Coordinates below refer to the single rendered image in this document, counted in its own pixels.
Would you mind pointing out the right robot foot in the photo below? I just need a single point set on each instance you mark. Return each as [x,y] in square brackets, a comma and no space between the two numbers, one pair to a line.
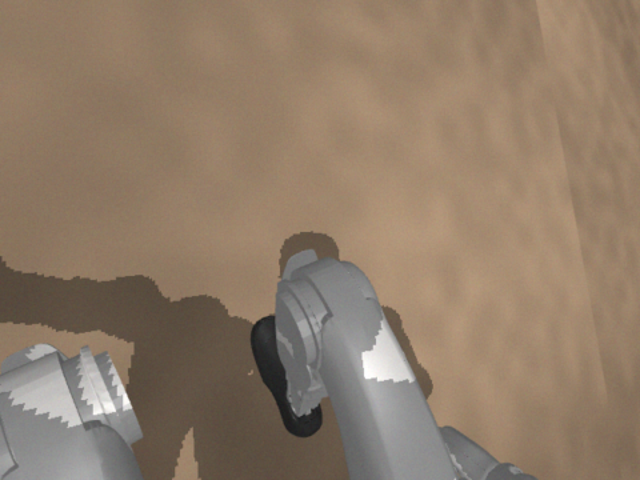
[273,374]

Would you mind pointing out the right robot arm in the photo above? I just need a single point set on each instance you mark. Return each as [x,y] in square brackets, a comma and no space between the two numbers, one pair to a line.
[508,471]

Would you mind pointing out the right robot hand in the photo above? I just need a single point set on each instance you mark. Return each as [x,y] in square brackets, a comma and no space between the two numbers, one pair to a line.
[470,460]

